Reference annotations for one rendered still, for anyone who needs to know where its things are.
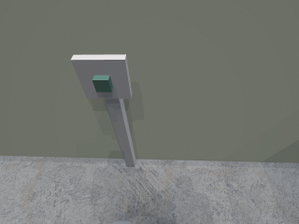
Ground panel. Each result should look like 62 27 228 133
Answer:
70 54 135 167

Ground button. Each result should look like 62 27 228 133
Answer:
93 75 113 92

